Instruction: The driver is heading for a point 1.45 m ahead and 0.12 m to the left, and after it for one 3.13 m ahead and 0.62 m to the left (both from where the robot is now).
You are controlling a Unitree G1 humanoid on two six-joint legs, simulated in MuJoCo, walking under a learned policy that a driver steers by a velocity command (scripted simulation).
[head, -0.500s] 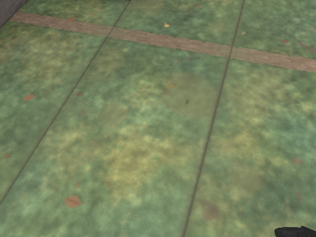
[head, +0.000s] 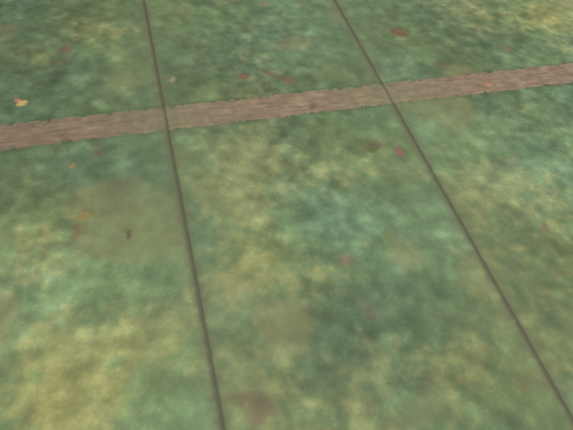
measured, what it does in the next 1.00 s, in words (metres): steps on the spot: right foot, then left foot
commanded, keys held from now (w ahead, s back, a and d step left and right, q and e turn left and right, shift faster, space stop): e+shift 0.10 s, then shift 0.50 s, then q+shift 0.40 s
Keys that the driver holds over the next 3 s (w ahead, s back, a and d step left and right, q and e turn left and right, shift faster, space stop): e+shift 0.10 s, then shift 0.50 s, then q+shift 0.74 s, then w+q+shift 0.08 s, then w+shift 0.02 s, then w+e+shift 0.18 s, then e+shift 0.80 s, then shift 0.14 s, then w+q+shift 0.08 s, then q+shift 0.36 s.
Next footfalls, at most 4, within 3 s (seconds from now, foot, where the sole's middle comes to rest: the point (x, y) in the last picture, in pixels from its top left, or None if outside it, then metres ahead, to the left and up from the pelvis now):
0.28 right None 0.01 -0.12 -0.78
0.68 left None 0.05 0.08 -0.78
0.98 right None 0.00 -0.14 -0.78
1.44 left None -0.06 0.07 -0.78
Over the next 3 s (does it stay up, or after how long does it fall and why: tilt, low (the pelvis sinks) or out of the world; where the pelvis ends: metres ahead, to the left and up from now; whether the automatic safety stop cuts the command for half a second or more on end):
stays up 0.36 0.17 0.00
